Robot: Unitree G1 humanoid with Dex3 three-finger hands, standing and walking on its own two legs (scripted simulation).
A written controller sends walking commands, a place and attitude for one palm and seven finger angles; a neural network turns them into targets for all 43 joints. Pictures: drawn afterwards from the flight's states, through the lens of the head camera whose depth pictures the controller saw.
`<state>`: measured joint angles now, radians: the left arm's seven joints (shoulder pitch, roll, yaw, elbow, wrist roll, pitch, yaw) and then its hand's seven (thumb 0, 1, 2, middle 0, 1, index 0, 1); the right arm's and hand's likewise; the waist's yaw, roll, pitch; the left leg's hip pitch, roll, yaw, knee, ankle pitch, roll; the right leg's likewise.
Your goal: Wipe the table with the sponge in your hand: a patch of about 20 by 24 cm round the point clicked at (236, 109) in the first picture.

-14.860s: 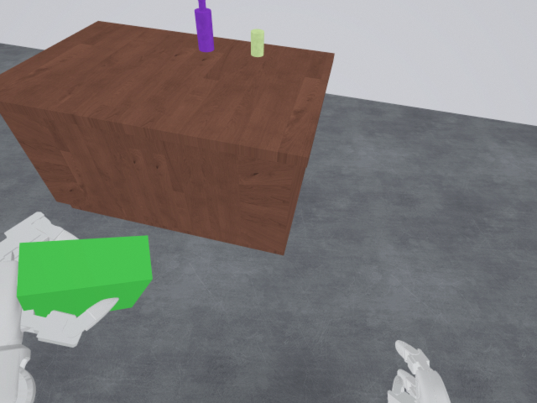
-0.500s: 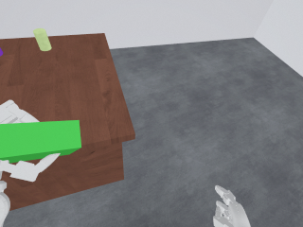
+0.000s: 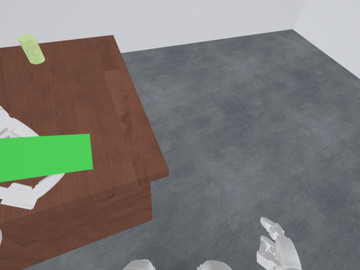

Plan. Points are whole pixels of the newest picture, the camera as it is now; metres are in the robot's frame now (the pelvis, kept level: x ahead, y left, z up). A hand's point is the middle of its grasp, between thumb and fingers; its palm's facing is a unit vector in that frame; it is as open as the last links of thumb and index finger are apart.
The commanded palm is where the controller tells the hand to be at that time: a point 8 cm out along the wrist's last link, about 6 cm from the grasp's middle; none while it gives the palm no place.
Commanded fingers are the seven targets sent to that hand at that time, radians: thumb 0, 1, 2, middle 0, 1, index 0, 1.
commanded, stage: shuffle to correct the standing spot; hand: left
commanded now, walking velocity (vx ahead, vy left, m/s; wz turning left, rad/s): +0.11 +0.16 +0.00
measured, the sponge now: (54, 158) +0.24 +0.22 +0.17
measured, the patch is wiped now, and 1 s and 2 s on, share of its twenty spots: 0.00 0.00 0.00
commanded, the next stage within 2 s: come to a stop and stand still in 0.58 s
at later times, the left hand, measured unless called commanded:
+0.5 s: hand out of the picture +0.25 +0.33 +0.19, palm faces +0.40 -0.79 -0.46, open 9.0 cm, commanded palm +0.19 +0.36 +0.21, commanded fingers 0.00 0.10 1.30 -1.20 -1.60 -1.20 -1.60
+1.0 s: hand out of the picture +0.25 +0.38 +0.20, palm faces +0.40 -0.83 -0.38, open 9.0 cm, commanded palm +0.20 +0.42 +0.21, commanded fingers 0.00 0.10 1.30 -1.20 -1.60 -1.20 -1.60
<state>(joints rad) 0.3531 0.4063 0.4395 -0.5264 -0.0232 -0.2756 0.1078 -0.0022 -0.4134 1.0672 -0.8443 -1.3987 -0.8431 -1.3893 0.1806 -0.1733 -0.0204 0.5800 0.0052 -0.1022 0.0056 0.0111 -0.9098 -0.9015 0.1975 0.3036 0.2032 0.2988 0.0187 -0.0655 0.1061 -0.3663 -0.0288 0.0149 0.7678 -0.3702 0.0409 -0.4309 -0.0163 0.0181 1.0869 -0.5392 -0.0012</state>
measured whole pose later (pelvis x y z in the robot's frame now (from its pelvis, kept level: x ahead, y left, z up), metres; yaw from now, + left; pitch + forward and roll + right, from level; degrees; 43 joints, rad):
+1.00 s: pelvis +0.04 +0.13 +0.03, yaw +1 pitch -1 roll -1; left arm 0.46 0.36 0.35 -0.46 -0.03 -0.19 0.11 0.00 -0.41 1.07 -0.84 -1.40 -0.84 -1.39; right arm 0.22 -0.17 0.03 0.61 0.00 -0.11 -0.04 0.01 -0.91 -0.90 0.20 0.30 0.21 0.30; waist 0.00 0.00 -0.01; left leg -0.27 0.00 0.04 0.49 -0.21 0.04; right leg -0.20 0.03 -0.06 0.42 -0.22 -0.02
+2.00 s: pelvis +0.05 +0.16 +0.03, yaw +1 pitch +0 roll -2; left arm 0.42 0.36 0.36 -0.47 -0.04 -0.22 0.10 0.00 -0.41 1.07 -0.84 -1.41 -0.84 -1.40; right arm 0.19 -0.19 0.02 0.57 0.01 -0.13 -0.05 0.01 -0.91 -0.90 0.20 0.30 0.21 0.30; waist 0.02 -0.04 0.04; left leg -0.25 -0.03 0.05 0.46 -0.21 0.07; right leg -0.18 -0.01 -0.05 0.38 -0.20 0.02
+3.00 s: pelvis +0.06 +0.10 +0.03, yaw +1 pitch +0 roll -1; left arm 0.49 0.37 0.34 -0.48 -0.07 -0.16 0.12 0.00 -0.41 1.08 -0.84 -1.42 -0.84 -1.41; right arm 0.18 -0.23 -0.02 0.58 0.03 -0.06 -0.06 0.01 -0.91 -0.90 0.20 0.30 0.20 0.30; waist -0.01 0.01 0.03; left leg -0.26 0.04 0.03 0.50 -0.24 0.00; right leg -0.18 0.07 -0.07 0.41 -0.24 -0.06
